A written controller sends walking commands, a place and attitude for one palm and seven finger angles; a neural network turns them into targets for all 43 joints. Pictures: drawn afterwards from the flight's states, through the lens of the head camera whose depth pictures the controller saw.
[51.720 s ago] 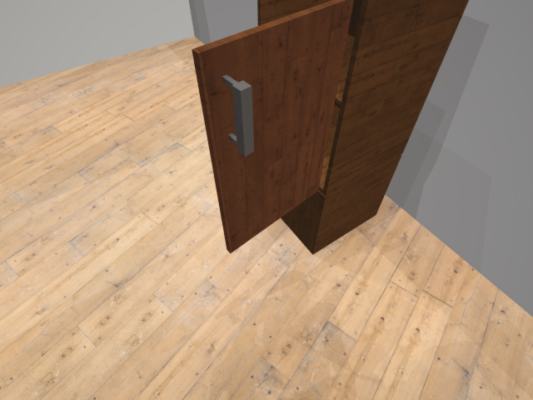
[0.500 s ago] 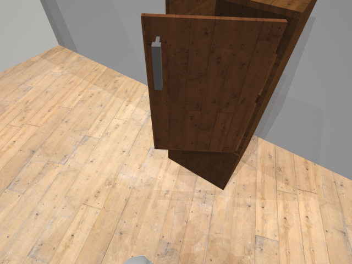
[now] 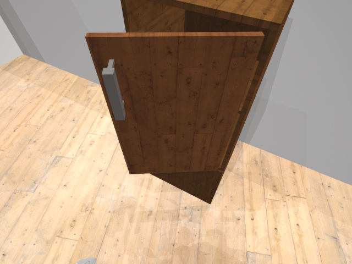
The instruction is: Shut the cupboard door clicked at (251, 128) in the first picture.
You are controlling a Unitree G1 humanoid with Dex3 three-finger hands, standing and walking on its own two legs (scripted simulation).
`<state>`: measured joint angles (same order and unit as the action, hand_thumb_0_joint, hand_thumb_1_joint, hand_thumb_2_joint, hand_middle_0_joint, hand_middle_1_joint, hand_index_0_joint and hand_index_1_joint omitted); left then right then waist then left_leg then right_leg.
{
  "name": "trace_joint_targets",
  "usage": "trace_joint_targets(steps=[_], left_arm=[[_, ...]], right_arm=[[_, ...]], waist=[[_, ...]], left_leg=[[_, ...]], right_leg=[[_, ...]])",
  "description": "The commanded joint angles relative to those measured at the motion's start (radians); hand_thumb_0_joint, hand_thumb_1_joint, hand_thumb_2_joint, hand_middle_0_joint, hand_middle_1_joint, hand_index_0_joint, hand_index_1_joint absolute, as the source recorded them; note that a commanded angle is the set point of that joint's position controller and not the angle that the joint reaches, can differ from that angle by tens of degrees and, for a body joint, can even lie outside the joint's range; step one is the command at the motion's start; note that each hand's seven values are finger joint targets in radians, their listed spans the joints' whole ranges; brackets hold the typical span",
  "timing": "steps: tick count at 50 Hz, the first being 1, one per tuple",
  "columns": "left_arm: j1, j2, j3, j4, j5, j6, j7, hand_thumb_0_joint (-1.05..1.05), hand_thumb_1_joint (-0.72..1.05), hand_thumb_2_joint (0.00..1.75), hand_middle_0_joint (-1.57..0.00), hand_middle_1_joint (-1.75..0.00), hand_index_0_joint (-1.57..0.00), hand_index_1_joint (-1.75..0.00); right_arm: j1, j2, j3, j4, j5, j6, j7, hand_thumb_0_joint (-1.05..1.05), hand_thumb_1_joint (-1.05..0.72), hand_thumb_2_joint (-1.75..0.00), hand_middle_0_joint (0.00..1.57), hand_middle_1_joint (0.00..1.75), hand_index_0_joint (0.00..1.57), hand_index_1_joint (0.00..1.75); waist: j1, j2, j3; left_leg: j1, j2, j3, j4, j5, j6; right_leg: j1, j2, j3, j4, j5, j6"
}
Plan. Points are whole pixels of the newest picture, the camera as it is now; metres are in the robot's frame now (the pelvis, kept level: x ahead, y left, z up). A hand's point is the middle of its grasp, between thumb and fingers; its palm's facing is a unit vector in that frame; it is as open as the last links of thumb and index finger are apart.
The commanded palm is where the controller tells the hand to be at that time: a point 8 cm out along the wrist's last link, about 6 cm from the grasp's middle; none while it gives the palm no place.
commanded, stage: come to a stop and stand still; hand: left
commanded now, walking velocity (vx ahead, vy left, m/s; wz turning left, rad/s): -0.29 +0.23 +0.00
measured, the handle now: (116, 90) +0.47 +0.16 +0.13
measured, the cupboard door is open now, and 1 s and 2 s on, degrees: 31 31 31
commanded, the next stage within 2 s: look again from close up in 1.44 s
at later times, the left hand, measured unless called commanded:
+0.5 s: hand out of the picture +0.03 +0.22 -0.17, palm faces +0.09 -0.97 -0.21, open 7.4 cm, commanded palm none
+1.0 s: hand out of the picture -0.01 +0.19 -0.16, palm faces +0.00 -0.97 -0.24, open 7.4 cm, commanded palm none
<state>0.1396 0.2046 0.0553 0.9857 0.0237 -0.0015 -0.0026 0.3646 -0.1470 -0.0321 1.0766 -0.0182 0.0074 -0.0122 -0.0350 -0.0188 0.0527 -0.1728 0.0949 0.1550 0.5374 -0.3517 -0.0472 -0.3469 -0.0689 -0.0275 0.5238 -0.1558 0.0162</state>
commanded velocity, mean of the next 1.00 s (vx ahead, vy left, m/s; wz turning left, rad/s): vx -0.03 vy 0.02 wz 0.00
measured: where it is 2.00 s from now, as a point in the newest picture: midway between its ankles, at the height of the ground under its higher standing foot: outside the picture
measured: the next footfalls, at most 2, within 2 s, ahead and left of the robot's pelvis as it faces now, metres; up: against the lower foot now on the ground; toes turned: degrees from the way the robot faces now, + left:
left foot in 0.28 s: +0.05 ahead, +0.11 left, +0.00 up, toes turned +2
right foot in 0.58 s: -0.02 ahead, -0.11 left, +0.00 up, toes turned +2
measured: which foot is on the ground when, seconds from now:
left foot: down 0.00-0.00, up 0.02-0.26, down 0.28-1.00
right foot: down 0.00-0.30, up 0.32-0.56, down 0.58-1.00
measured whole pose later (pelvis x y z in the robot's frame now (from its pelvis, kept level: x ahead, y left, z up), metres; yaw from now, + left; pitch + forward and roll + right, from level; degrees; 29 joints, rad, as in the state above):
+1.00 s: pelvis -0.03 +0.00 +0.01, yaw +0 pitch -1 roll +1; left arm 0.31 0.18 -0.02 1.03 0.01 -0.02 0.03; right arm 0.28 -0.21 0.00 1.05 -0.01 0.00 0.00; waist -0.01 0.02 0.01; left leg -0.26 0.00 0.08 0.48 -0.21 0.03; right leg -0.17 0.01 0.02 0.52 -0.33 -0.02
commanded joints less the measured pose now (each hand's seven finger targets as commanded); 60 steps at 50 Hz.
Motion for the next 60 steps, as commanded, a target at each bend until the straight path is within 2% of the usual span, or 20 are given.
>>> trace_joint_targets(steps=[1, 2, 4, 8, 12, 13, 14, 15, 18, 20, 25, 27, 29, 30, 31, 32, 35, 38, 43, 60], left_arm=[[0.144, 0.179, 0.021, 0.030, 0.003, -0.024, 0.029, 0.00, 0.90, 0.90, -0.20, -0.30, -0.20, -0.30], [0.128, 0.172, 0.023, 0.027, 0.001, -0.024, 0.038, 0.00, 0.90, 0.90, -0.20, -0.30, -0.20, -0.30], [0.101, 0.162, 0.028, 0.014, 0.003, -0.009, 0.051, 0.00, 0.90, 0.90, -0.20, -0.30, -0.20, -0.30], [0.023, 0.157, 0.038, -0.024, 0.011, 0.007, 0.054, 0.00, 0.90, 0.90, -0.20, -0.30, -0.20, -0.30], [-0.016, 0.134, 0.037, -0.039, 0.004, 0.021, 0.047, 0.00, 0.90, 0.90, -0.20, -0.30, -0.20, -0.30], [0.005, 0.097, 0.028, -0.046, -0.004, 0.029, 0.042, 0.00, 0.90, 0.90, -0.20, -0.30, -0.20, -0.30], [0.039, 0.038, 0.019, -0.057, -0.009, 0.041, 0.038, 0.00, 0.90, 0.90, -0.20, -0.30, -0.20, -0.30], [0.033, 0.039, 0.020, -0.063, -0.011, 0.047, 0.038, 0.00, 0.90, 0.90, -0.20, -0.30, -0.20, -0.30], [0.049, 0.059, 0.027, -0.026, 0.002, 0.063, 0.033, 0.00, 0.90, 0.90, -0.20, -0.30, -0.20, -0.30], [0.078, 0.051, 0.018, -0.010, -0.002, 0.050, 0.029, 0.00, 0.90, 0.90, -0.20, -0.30, -0.20, -0.30], [0.089, 0.035, -0.009, 0.012, -0.005, 0.034, 0.029, 0.00, 0.90, 0.90, -0.20, -0.30, -0.20, -0.30], [0.156, 0.035, -0.013, 0.046, -0.007, 0.025, 0.034, 0.00, 0.90, 0.90, -0.20, -0.30, -0.20, -0.30], [0.179, 0.068, -0.019, 0.074, -0.004, 0.006, 0.042, 0.00, 0.90, 0.90, -0.20, -0.30, -0.20, -0.30], [0.276, 0.081, -0.042, 0.054, 0.013, -0.021, 0.082, 0.00, 0.90, 0.90, -0.20, -0.30, -0.20, -0.30], [0.197, 0.116, -0.042, 0.022, 0.001, -0.037, 0.075, 0.00, 0.90, 0.90, -0.20, -0.30, -0.20, -0.30], [0.180, 0.100, -0.043, 0.001, -0.007, -0.045, 0.068, 0.00, 0.90, 0.90, -0.20, -0.30, -0.20, -0.30], [0.186, 0.104, -0.045, -0.015, -0.009, -0.049, 0.058, 0.00, 0.90, 0.90, -0.20, -0.30, -0.20, -0.30], [0.193, 0.099, -0.052, -0.006, -0.008, -0.038, 0.051, 0.00, 0.90, 0.90, -0.20, -0.30, -0.20, -0.30], [0.196, 0.112, -0.051, -0.006, -0.006, -0.035, 0.047, 0.00, 0.90, 0.90, -0.20, -0.30, -0.20, -0.30], [0.141, 0.171, -0.041, 0.037, -0.011, -0.038, 0.040, 0.00, 0.90, 0.90, -0.20, -0.30, -0.20, -0.30]], right_arm=[[0.052, -0.053, -0.020, -0.052, 0.016, 0.014, -0.015, 0.00, -0.90, -0.90, 0.20, 0.30, 0.20, 0.30], [0.047, -0.084, -0.023, -0.053, 0.018, 0.019, -0.022, 0.00, -0.90, -0.90, 0.20, 0.30, 0.20, 0.30], [0.006, -0.108, -0.031, -0.061, 0.024, 0.021, -0.024, 0.00, -0.90, -0.90, 0.20, 0.30, 0.20, 0.30], [-0.027, -0.080, -0.028, -0.085, 0.013, 0.036, -0.012, 0.00, -0.90, -0.90, 0.20, 0.30, 0.20, 0.30], [0.039, -0.079, -0.028, -0.077, 0.007, 0.027, -0.006, 0.00, -0.90, -0.90, 0.20, 0.30, 0.20, 0.30], [0.039, -0.115, -0.030, -0.083, 0.001, 0.015, -0.006, 0.00, -0.90, -0.90, 0.20, 0.30, 0.20, 0.30], [-0.004, -0.184, -0.043, -0.113, -0.009, 0.007, -0.007, 0.00, -0.90, -0.90, 0.20, 0.30, 0.20, 0.30], [-0.070, -0.225, -0.043, -0.151, -0.021, 0.010, -0.014, 0.00, -0.90, -0.90, 0.20, 0.30, 0.20, 0.30], [-0.157, -0.183, -0.025, -0.155, -0.016, -0.001, -0.036, 0.00, -0.90, -0.90, 0.20, 0.30, 0.20, 0.30], [-0.159, -0.169, -0.018, -0.149, -0.011, -0.010, -0.036, 0.00, -0.90, -0.90, 0.20, 0.30, 0.20, 0.30], [-0.098, -0.170, -0.023, -0.097, 0.000, -0.013, -0.032, 0.00, -0.90, -0.90, 0.20, 0.30, 0.20, 0.30], [-0.113, -0.162, -0.021, -0.082, 0.011, -0.014, -0.029, 0.00, -0.90, -0.90, 0.20, 0.30, 0.20, 0.30], [-0.120, -0.118, -0.014, -0.070, 0.023, -0.016, -0.019, 0.00, -0.90, -0.90, 0.20, 0.30, 0.20, 0.30], [-0.199, -0.161, -0.004, -0.166, 0.021, -0.038, -0.014, 0.00, -0.90, -0.90, 0.20, 0.30, 0.20, 0.30], [-0.122, -0.128, -0.002, -0.154, 0.016, -0.028, 0.001, 0.00, -0.90, -0.90, 0.20, 0.30, 0.20, 0.30], [-0.112, -0.144, -0.002, -0.152, 0.011, -0.019, 0.007, 0.00, -0.90, -0.90, 0.20, 0.30, 0.20, 0.30], [-0.111, -0.148, -0.001, -0.149, 0.005, -0.029, 0.006, 0.00, -0.90, -0.90, 0.20, 0.30, 0.20, 0.30], [-0.127, -0.156, -0.001, -0.147, 0.007, -0.021, 0.006, 0.00, -0.90, -0.90, 0.20, 0.30, 0.20, 0.30], [-0.101, -0.164, 0.003, -0.113, 0.003, -0.024, 0.008, 0.00, -0.90, -0.90, 0.20, 0.30, 0.20, 0.30], [-0.134, -0.201, 0.013, -0.021, 0.008, -0.049, -0.006, 0.00, -0.90, -0.90, 0.20, 0.30, 0.20, 0.30]], waist=[[0.034, -0.186, -0.157], [0.042, -0.304, -0.186], [0.052, -0.242, -0.182], [0.034, -0.145, -0.139], [-0.010, -0.133, -0.112], [-0.003, -0.010, -0.103], [0.019, 0.259, -0.072], [0.023, 0.280, -0.031], [0.052, 0.207, 0.007], [0.057, 0.160, -0.043], [0.023, 0.124, -0.096], [0.045, 0.099, -0.102], [0.034, 0.026, -0.068], [0.066, 0.040, -0.024], [0.006, -0.020, -0.100], [0.005, -0.114, -0.123], [0.009, 0.071, -0.069], [0.015, -0.001, 0.048], [0.018, -0.041, 0.061], [0.039, 0.016, -0.030]], left_leg=[[-0.170, -0.045, -0.058, 0.226, -0.247, 0.010], [-0.209, -0.045, -0.093, 0.303, -0.265, 0.007], [-0.246, -0.058, -0.141, 0.390, -0.249, 0.009], [-0.212, -0.078, -0.142, 0.360, -0.167, 0.000], [-0.013, -0.072, -0.117, -0.023, 0.104, 0.012], [0.036, -0.009, -0.188, -0.141, 0.173, 0.036], [-0.059, 0.175, -0.402, -0.258, 0.238, 0.106], [-0.202, 0.246, -0.462, -0.310, 0.212, 0.192], [-0.157, 0.170, -0.346, -0.284, 0.339, 0.184], [-0.052, 0.143, -0.289, -0.242, 0.475, 0.200], [0.081, 0.149, -0.308, -0.227, 0.505, 0.217], [0.033, 0.116, -0.290, -0.199, 0.434, 0.177], [-0.019, 0.026, -0.244, -0.176, 0.282, 0.100], [0.032, 0.013, -0.173, 0.023, 0.416, 0.063], [-0.002, -0.012, -0.187, -0.020, 0.222, 0.067], [-0.012, -0.006, -0.187, -0.031, 0.181, 0.077], [0.003, -0.001, -0.201, -0.077, 0.245, 0.092], [-0.064, -0.008, -0.208, -0.135, 0.048, 0.094], [-0.059, -0.019, -0.198, -0.147, 0.023, 0.089], [-0.004, 0.016, -0.179, -0.145, 0.258, 0.087]], right_leg=[[0.293, -0.286, 0.238, -0.117, 0.776, -0.180], [0.336, -0.290, 0.246, -0.089, 0.907, -0.206], [0.348, -0.303, 0.220, -0.066, 0.939, -0.235], [0.212, -0.273, 0.162, -0.113, 0.662, -0.213], [0.050, -0.205, 0.130, -0.075, 0.237, -0.130], [-0.020, -0.123, 0.087, -0.001, 0.043, -0.079], [-0.049, 0.003, -0.006, 0.110, -0.257, -0.007], [0.003, 0.046, 0.015, 0.242, -0.359, -0.001], [-0.059, 0.053, 0.102, 0.465, -0.289, -0.003], [-0.050, 0.050, 0.083, 0.413, -0.282, 0.005], [0.048, 0.046, 0.034, 0.101, -0.261, 0.006], [0.167, 0.041, 0.039, -0.086, -0.106, -0.001], [0.206, -0.032, 0.144, -0.220, 0.044, -0.037], [0.102, -0.072, 0.185, -0.179, 0.336, -0.027], [0.133, -0.073, 0.181, -0.142, 0.141, -0.061], [0.142, -0.049, 0.174, -0.134, 0.047, -0.071], [0.089, -0.019, 0.141, -0.096, -0.011, -0.074], [0.013, -0.007, 0.155, -0.147, -0.237, -0.076], [-0.025, -0.010, 0.170, -0.175, -0.327, -0.077], [0.133, -0.026, 0.158, -0.149, 0.043, -0.068]])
